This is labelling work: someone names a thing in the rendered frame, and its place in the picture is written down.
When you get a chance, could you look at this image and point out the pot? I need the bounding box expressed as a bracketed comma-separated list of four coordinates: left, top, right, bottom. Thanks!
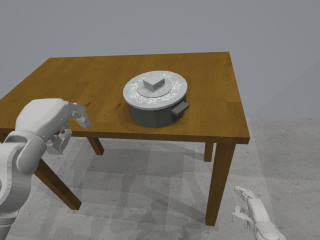
[128, 95, 190, 128]

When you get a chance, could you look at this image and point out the table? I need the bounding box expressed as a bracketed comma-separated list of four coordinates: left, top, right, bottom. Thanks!
[0, 51, 250, 226]

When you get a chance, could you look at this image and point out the lid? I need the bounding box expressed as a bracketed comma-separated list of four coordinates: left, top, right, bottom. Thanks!
[123, 70, 188, 111]

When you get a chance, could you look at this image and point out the left robot forearm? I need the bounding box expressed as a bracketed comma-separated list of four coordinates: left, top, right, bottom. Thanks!
[0, 130, 47, 240]

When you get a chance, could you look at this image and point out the right robot forearm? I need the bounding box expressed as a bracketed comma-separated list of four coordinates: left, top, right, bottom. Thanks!
[254, 221, 286, 240]

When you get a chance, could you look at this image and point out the left robot hand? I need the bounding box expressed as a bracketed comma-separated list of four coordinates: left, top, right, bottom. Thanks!
[15, 98, 91, 155]

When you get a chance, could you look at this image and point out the right robot hand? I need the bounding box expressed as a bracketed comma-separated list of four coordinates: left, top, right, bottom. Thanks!
[232, 186, 271, 233]

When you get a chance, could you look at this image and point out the knob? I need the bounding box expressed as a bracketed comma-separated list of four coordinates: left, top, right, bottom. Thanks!
[143, 73, 165, 91]

